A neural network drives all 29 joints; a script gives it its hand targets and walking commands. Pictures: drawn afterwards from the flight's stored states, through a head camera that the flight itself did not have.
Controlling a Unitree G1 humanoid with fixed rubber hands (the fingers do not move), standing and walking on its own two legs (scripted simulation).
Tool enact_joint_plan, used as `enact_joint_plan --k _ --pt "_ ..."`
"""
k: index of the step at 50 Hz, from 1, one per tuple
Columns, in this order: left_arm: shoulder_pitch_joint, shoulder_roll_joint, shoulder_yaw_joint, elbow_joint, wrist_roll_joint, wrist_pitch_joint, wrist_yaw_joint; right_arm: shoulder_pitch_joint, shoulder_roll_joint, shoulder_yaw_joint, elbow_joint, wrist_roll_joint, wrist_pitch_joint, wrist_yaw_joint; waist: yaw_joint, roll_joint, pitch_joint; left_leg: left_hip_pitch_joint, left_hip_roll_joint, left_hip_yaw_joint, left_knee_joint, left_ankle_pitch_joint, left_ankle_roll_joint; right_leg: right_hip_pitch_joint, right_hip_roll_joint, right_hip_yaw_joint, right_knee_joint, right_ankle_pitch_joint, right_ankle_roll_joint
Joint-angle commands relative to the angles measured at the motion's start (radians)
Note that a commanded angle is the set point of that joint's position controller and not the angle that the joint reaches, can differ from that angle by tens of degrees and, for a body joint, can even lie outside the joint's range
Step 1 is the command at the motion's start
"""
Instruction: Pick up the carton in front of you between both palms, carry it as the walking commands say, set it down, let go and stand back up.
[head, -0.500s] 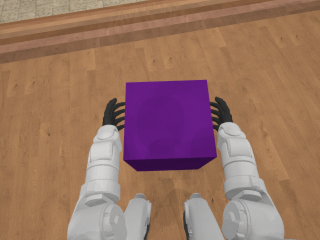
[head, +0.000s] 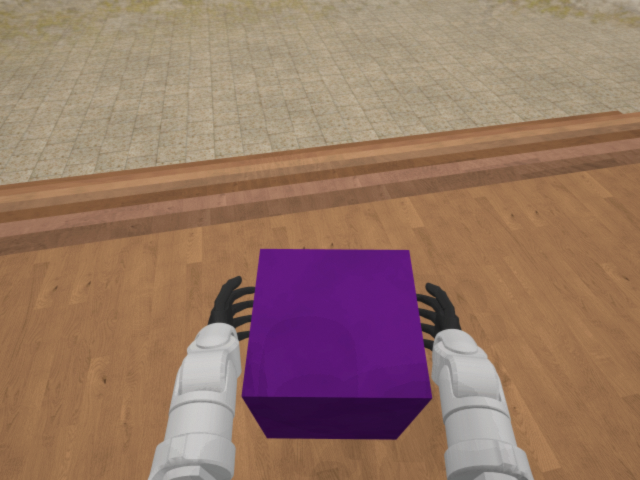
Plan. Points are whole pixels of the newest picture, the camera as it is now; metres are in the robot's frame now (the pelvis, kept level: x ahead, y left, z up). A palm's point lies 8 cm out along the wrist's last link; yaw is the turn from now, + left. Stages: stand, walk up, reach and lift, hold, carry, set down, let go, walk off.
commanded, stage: reach and lift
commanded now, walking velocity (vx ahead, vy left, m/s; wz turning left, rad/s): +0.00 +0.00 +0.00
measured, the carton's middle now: (333, 350) +0.32 +0.00 -0.06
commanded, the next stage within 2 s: hold in 1.02 s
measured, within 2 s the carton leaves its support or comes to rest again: neither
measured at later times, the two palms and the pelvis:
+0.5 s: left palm (220, 327) +0.29 +0.15 +0.04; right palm (452, 334) +0.29 -0.15 +0.03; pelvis -0.01 +0.00 +0.01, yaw +0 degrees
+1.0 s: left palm (218, 321) +0.30 +0.15 +0.05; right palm (453, 329) +0.29 -0.15 +0.04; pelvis +0.01 +0.00 +0.01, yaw +0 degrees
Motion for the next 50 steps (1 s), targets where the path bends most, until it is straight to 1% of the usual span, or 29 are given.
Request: enact_joint_plan --k 1,4,7,9,13,17,23,33,37,43,50 --pt "-0.466 -1.023 -0.596 0.024 -0.194 0.032 -0.27 -0.543 0.98 0.599 -0.057 0.217 0.002 0.261 -0.002 0.005 -0.255 0.178 -0.069 -0.011 -0.134 0.244 0.003 0.231 0.075 0.003 -0.118 0.212 -0.016" --pt "-0.469 -1.001 -0.548 0.044 -0.17 0.059 -0.275 -0.542 0.961 0.553 -0.038 0.197 0.031 0.265 -0.003 0.005 -0.154 0.171 -0.063 -0.007 -0.174 0.149 0.007 0.23 0.073 -0.001 -0.151 0.122 -0.019" --pt "-0.516 -0.992 -0.494 0.077 -0.147 0.066 -0.283 -0.586 0.95 0.504 -0.002 0.174 0.039 0.274 -0.002 0.007 -0.093 0.152 -0.057 -0.002 -0.189 0.052 0.014 0.219 0.069 -0.008 -0.16 0.033 -0.025" --pt "-0.56 -1.005 -0.492 0.072 -0.149 0.062 -0.289 -0.631 0.962 0.505 -0.007 0.175 0.035 0.281 -0.002 0.008 -0.108 0.156 -0.054 0.001 -0.187 0.032 0.016 0.229 0.068 -0.011 -0.157 0.016 -0.028" --pt "-0.621 -1.021 -0.51 0.047 -0.161 0.055 -0.296 -0.694 0.986 0.53 -0.033 0.187 0.028 0.287 0.001 0.0 -0.175 0.184 -0.056 0.005 -0.178 0.058 0.017 0.261 0.067 -0.012 -0.15 0.043 -0.024" --pt "-0.631 -1.015 -0.522 0.033 -0.166 0.056 -0.298 -0.697 0.993 0.543 -0.043 0.191 0.029 0.284 0.001 -0.009 -0.202 0.2 -0.06 0.009 -0.179 0.078 0.016 0.283 0.068 -0.012 -0.154 0.066 -0.019" --pt "-0.591 -0.994 -0.524 0.019 -0.159 0.068 -0.297 -0.651 0.982 0.543 -0.055 0.186 0.042 0.276 0.001 -0.01 -0.199 0.221 -0.064 0.012 -0.19 0.123 0.012 0.311 0.068 -0.009 -0.174 0.115 -0.014" --pt "-0.498 -0.971 -0.554 -0.061 -0.178 0.092 -0.289 -0.554 0.969 0.571 -0.135 0.208 0.069 0.263 -0.001 -0.009 -0.209 0.277 -0.073 0.007 -0.209 0.252 0.005 0.363 0.072 -0.001 -0.195 0.248 -0.008" --pt "-0.468 -0.966 -0.568 -0.093 -0.188 0.102 -0.285 -0.524 0.962 0.583 -0.166 0.218 0.08 0.26 -0.001 -0.008 -0.208 0.294 -0.074 0.003 -0.216 0.289 0.003 0.377 0.074 0.001 -0.201 0.283 -0.007" --pt "-0.443 -0.962 -0.581 -0.126 -0.199 0.117 -0.28 -0.501 0.949 0.596 -0.199 0.229 0.095 0.258 -0.001 -0.005 -0.196 0.308 -0.074 -0.001 -0.226 0.311 0.0 0.385 0.077 0.002 -0.21 0.297 -0.007" --pt "-0.446 -0.962 -0.588 -0.143 -0.204 0.133 -0.277 -0.509 0.938 0.598 -0.215 0.234 0.108 0.26 -0.002 -0.001 -0.179 0.312 -0.071 -0.001 -0.234 0.295 -0.001 0.379 0.078 0.0 -0.216 0.27 -0.007"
